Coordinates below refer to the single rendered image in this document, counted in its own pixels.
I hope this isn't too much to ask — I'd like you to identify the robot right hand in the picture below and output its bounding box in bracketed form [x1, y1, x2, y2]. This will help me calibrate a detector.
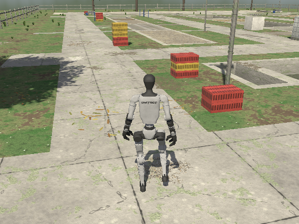
[166, 134, 177, 146]

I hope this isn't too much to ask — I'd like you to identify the robot right forearm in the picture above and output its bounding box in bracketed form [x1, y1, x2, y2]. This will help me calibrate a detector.
[167, 114, 176, 136]

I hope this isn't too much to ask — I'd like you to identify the robot left forearm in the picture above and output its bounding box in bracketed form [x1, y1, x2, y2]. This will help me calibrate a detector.
[123, 114, 132, 132]

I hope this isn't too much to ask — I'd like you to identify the robot right upper arm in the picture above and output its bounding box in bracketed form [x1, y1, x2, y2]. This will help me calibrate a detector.
[159, 94, 171, 121]

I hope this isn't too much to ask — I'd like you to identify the robot left upper arm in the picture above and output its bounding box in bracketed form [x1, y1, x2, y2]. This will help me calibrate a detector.
[127, 94, 140, 120]

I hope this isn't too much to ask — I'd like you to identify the right robot shin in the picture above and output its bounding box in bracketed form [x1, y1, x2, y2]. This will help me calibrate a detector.
[160, 145, 167, 176]

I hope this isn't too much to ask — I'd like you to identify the robot left hand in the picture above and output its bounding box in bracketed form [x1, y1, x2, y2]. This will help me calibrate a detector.
[122, 130, 133, 140]

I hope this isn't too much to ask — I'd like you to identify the robot torso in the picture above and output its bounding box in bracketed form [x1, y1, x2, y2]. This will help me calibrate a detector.
[138, 93, 160, 140]

